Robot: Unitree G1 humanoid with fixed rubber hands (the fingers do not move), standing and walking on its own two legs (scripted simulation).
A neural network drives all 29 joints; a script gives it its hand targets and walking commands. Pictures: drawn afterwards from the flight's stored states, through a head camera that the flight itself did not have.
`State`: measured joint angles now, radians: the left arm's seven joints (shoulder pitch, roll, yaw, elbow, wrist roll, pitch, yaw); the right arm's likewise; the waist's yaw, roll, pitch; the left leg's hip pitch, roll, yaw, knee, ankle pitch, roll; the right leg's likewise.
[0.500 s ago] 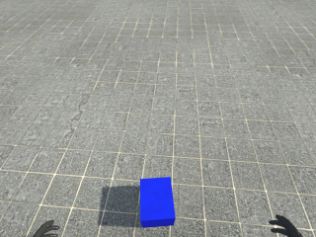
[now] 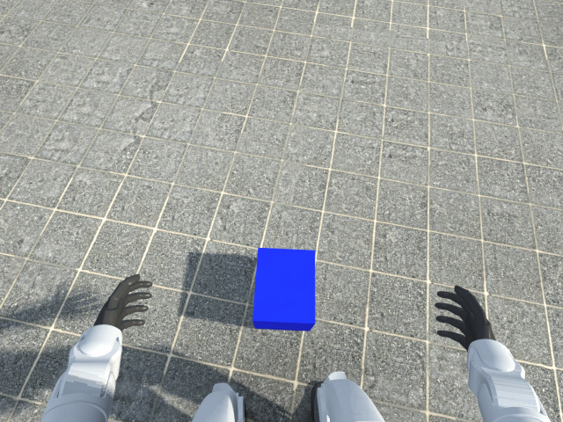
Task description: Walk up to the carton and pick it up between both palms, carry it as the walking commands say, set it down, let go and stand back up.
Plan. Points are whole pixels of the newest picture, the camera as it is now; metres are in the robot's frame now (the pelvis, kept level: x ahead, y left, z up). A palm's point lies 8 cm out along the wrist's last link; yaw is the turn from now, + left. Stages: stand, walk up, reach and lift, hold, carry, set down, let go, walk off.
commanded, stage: reach and lift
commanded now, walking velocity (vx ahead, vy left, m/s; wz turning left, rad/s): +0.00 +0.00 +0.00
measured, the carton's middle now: (284, 290) +0.45 -0.04 -0.65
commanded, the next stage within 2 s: none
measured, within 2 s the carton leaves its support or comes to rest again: neither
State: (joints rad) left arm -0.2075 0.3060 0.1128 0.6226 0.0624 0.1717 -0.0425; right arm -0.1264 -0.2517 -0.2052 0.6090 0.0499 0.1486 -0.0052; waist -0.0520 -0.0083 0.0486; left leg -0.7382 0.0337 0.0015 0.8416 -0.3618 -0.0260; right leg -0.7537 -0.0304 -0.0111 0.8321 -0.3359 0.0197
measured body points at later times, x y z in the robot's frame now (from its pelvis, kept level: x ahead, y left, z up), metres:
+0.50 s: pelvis -0.05 +0.00 -0.04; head +0.19 -0.01 +0.33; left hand +0.40 +0.19 -0.15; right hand +0.37 -0.24 -0.15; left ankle +0.02 +0.13 -0.70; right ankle +0.03 -0.13 -0.70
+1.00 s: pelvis -0.04 +0.00 -0.07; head +0.28 -0.01 +0.25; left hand +0.49 +0.14 -0.19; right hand +0.47 -0.20 -0.19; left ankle +0.02 +0.13 -0.70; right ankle +0.03 -0.13 -0.70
